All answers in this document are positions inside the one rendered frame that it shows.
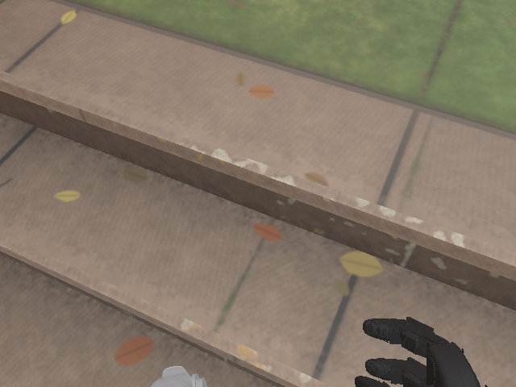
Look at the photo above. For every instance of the stairs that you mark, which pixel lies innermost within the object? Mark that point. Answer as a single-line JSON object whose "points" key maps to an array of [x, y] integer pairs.
{"points": [[288, 299]]}

